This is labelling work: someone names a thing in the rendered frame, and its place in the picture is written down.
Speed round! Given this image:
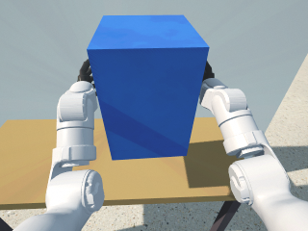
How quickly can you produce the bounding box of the robot left upper arm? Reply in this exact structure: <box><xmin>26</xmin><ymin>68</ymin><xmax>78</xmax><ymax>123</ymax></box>
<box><xmin>13</xmin><ymin>169</ymin><xmax>105</xmax><ymax>231</ymax></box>

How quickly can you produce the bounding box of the table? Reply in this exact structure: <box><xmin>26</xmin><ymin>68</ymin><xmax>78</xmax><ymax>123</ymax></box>
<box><xmin>0</xmin><ymin>117</ymin><xmax>244</xmax><ymax>231</ymax></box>

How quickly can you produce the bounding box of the robot left forearm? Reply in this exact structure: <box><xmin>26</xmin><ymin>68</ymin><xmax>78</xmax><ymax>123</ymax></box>
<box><xmin>45</xmin><ymin>81</ymin><xmax>98</xmax><ymax>209</ymax></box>

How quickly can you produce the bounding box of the right robot hand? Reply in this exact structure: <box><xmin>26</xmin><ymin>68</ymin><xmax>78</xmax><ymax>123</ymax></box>
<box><xmin>202</xmin><ymin>61</ymin><xmax>215</xmax><ymax>82</ymax></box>

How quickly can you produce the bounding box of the robot right upper arm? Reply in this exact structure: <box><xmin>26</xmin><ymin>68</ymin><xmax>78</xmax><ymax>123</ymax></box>
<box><xmin>228</xmin><ymin>154</ymin><xmax>308</xmax><ymax>231</ymax></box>

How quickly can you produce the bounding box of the robot right forearm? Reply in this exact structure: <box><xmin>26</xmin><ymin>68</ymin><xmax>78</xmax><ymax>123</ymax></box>
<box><xmin>199</xmin><ymin>78</ymin><xmax>291</xmax><ymax>190</ymax></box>

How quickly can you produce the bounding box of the left robot hand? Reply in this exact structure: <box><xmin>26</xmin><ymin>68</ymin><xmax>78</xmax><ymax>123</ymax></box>
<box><xmin>77</xmin><ymin>59</ymin><xmax>97</xmax><ymax>96</ymax></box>

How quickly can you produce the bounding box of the carton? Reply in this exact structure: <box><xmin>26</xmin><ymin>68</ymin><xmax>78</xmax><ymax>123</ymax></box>
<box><xmin>87</xmin><ymin>14</ymin><xmax>210</xmax><ymax>161</ymax></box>

